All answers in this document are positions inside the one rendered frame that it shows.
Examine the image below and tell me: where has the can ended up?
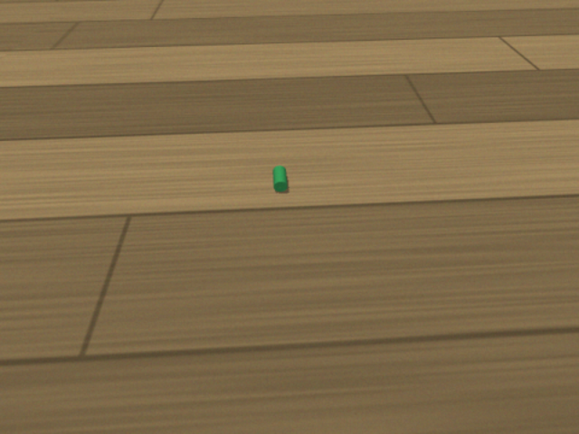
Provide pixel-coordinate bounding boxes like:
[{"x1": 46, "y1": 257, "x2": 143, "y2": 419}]
[{"x1": 273, "y1": 165, "x2": 288, "y2": 192}]

